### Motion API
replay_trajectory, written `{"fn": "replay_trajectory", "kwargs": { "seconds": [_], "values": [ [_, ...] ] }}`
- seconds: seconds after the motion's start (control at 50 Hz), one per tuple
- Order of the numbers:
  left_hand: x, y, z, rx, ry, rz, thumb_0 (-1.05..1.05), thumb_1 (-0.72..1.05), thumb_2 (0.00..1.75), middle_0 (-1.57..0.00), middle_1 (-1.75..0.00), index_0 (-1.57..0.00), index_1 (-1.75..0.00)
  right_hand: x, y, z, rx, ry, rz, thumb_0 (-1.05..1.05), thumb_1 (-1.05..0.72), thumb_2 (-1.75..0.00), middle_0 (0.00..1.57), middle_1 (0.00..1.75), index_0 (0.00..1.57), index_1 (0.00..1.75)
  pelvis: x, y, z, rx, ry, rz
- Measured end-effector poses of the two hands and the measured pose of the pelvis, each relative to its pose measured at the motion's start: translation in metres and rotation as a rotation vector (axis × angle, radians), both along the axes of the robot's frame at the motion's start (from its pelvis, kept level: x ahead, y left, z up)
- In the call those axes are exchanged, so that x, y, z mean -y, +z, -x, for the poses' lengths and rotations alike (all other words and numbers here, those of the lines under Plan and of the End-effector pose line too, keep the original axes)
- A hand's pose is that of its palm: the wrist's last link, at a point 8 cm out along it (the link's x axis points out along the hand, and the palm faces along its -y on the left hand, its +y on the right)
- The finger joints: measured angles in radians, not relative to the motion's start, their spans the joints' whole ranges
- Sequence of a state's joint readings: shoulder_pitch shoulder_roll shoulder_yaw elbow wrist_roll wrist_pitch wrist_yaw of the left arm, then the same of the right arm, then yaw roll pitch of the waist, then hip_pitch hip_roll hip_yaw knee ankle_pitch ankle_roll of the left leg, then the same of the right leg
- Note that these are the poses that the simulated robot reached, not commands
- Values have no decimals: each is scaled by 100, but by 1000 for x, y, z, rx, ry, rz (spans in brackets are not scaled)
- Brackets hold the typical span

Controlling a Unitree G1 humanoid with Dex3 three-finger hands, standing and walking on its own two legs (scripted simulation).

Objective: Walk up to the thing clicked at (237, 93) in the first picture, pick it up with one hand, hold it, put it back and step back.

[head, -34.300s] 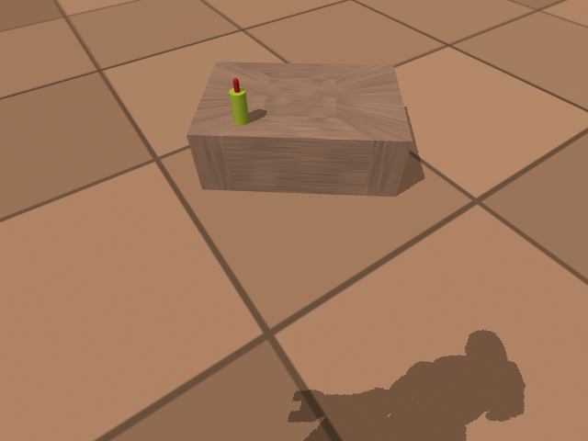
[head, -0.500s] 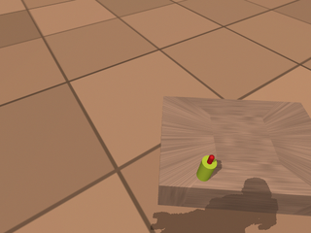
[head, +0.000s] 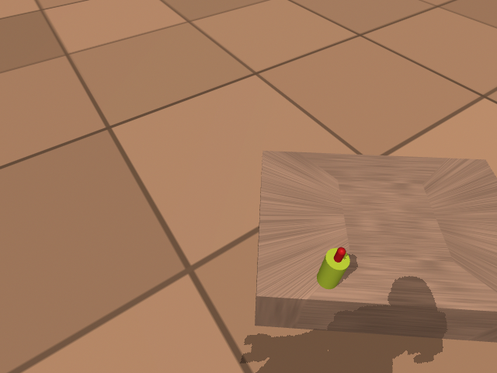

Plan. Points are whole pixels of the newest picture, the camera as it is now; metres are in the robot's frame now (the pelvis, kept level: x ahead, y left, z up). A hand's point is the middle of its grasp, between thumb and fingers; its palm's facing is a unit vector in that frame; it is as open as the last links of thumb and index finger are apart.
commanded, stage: stand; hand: right
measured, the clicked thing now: (334, 265) +0.43 -0.23 -0.35
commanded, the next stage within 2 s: step back in 0.38 s
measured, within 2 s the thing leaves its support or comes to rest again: neither
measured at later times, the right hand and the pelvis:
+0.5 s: hand out of the picture +0.08 -0.26 -0.16, palm faces -0.01 +0.94 -0.35, open 7.4 cm; pelvis -0.01 +0.00 -0.01, yaw +0 degrees
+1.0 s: hand out of the picture -0.04 -0.24 -0.17, palm faces +0.04 +0.91 -0.40, open 7.4 cm; pelvis -0.10 +0.03 -0.02, yaw -5 degrees
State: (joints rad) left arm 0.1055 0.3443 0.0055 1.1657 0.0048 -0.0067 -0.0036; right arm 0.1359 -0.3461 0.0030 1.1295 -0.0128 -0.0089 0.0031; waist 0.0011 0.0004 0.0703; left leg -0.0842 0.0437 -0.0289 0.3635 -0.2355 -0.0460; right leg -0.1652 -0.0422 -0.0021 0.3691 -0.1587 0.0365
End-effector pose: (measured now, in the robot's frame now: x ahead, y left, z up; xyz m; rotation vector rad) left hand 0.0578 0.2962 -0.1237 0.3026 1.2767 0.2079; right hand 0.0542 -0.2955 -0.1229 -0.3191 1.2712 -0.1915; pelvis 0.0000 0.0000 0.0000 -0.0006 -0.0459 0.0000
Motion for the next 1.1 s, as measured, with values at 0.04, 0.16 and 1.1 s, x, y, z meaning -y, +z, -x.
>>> {"fn": "replay_trajectory", "kwargs": {
  "seconds": [0.04,0.16,1.1],
  "values": [
    [0,0,-1,-1,-1,1,1,91,90,-20,-30,-20,-30,0,0,-1,-1,0,0,0,-91,-90,21,30,21,30,0,0,-1,-2,0,0],
    [2,0,-4,0,-3,4,1,91,90,-20,-30,-20,-30,0,0,-6,3,2,0,0,-91,-90,21,30,21,30,0,0,-4,-4,0,0],
    [-16,-11,53,66,-151,-38,1,91,90,-20,-30,-20,-30,-7,-20,109,66,-98,28,0,-90,-90,21,30,21,30,-25,-25,114,-4,-90,30]
  ]
}}
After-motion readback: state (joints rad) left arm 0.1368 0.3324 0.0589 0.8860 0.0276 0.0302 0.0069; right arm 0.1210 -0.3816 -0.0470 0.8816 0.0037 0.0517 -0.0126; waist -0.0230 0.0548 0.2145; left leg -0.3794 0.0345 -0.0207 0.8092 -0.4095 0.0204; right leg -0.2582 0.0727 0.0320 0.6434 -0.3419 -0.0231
